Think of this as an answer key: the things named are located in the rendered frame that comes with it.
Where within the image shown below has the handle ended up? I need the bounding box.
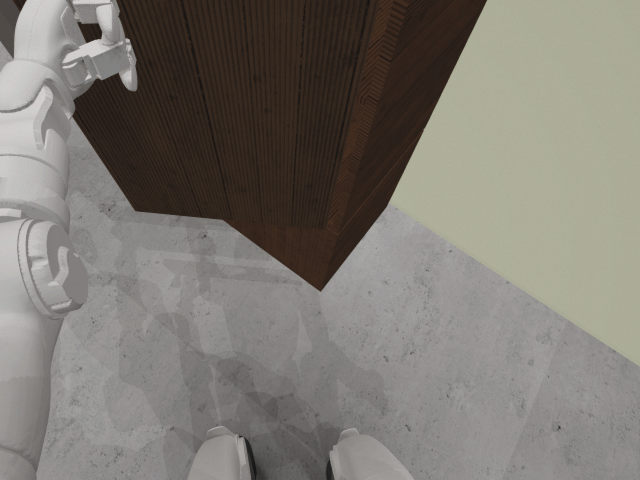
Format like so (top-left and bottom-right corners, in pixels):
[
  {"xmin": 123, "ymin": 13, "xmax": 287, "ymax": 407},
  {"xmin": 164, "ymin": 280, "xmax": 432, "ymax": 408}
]
[{"xmin": 0, "ymin": 0, "xmax": 20, "ymax": 59}]

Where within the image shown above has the left robot forearm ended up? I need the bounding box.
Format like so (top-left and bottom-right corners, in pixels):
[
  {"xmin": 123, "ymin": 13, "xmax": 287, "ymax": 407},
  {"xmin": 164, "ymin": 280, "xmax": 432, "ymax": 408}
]
[{"xmin": 0, "ymin": 60, "xmax": 75, "ymax": 236}]

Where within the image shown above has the robot right thigh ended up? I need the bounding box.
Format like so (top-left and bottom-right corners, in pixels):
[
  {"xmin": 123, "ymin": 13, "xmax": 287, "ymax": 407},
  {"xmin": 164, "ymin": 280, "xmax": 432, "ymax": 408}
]
[{"xmin": 329, "ymin": 435, "xmax": 414, "ymax": 480}]

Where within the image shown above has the robot thigh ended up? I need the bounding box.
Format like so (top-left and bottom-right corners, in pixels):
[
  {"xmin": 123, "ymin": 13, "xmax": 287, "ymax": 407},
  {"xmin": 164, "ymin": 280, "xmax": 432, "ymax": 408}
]
[
  {"xmin": 187, "ymin": 434, "xmax": 251, "ymax": 480},
  {"xmin": 329, "ymin": 435, "xmax": 414, "ymax": 480}
]

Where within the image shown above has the left robot hand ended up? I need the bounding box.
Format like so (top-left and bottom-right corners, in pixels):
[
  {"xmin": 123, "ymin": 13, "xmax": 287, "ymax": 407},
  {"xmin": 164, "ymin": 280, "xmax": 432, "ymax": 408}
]
[{"xmin": 13, "ymin": 0, "xmax": 138, "ymax": 100}]

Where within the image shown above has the robot left upper arm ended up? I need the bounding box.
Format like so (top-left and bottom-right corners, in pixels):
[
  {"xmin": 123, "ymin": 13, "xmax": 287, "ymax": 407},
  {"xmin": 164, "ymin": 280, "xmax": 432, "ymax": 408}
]
[{"xmin": 0, "ymin": 218, "xmax": 89, "ymax": 480}]

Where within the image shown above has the robot left thigh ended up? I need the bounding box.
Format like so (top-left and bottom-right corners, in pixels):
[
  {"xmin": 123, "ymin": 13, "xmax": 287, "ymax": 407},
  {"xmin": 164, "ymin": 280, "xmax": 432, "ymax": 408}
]
[{"xmin": 187, "ymin": 434, "xmax": 251, "ymax": 480}]

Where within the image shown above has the cupboard door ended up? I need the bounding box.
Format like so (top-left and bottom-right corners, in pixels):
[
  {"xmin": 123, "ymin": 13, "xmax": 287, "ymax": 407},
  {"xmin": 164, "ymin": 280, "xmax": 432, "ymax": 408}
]
[{"xmin": 13, "ymin": 0, "xmax": 380, "ymax": 230}]

